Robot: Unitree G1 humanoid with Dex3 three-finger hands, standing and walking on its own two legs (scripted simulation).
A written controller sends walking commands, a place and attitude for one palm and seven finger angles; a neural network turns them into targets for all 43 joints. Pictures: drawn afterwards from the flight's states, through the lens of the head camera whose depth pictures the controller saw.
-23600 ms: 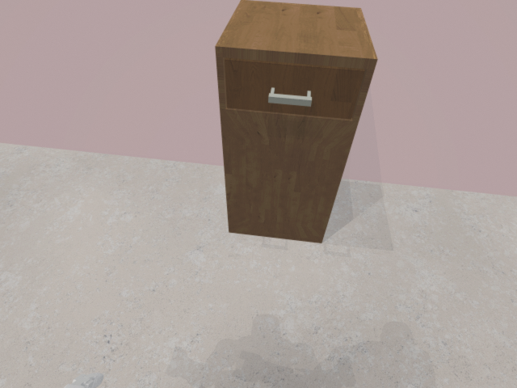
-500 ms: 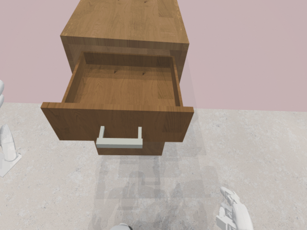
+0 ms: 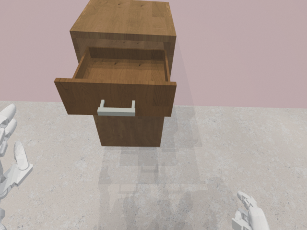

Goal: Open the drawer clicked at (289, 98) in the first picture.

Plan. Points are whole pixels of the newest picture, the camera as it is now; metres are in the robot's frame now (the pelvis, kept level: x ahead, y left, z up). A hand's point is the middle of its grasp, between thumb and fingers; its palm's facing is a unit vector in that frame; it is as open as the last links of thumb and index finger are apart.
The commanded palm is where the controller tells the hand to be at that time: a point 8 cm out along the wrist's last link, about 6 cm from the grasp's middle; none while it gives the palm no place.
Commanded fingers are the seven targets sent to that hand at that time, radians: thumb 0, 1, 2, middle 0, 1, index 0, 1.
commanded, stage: stop stepping back and stand still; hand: left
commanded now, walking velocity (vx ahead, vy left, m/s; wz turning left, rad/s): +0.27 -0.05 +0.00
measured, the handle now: (117, 107) +0.50 +0.15 +0.01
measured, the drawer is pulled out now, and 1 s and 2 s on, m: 0.30 0.30 0.30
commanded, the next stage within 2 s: let the arm hang, fingers relaxed in 0.94 s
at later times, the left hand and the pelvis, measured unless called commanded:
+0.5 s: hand out of the picture +0.09 +0.22 +0.17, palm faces +0.38 -0.83 -0.40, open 7.4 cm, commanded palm +0.02 +0.27 +0.20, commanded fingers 0.00 0.90 0.90 -0.20 -0.30 -0.20 -0.30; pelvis -0.11 -0.01 -0.01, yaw +1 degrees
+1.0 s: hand out of the picture +0.07 +0.18 +0.19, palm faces +0.36 -0.80 -0.47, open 7.4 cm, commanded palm +0.02 +0.24 +0.20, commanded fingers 0.00 0.90 0.90 -0.20 -0.30 -0.20 -0.30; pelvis -0.11 -0.05 +0.01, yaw +1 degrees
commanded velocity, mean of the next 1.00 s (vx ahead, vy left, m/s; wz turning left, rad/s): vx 0.17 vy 0.03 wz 0.00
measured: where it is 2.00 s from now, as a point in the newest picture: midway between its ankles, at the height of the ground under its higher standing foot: outside the picture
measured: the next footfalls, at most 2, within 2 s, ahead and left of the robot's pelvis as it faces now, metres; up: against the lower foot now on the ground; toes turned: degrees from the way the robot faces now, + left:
left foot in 0.44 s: -0.05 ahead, +0.13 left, +0.00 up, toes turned +4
right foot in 0.70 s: -0.06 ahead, -0.12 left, +0.00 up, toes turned -2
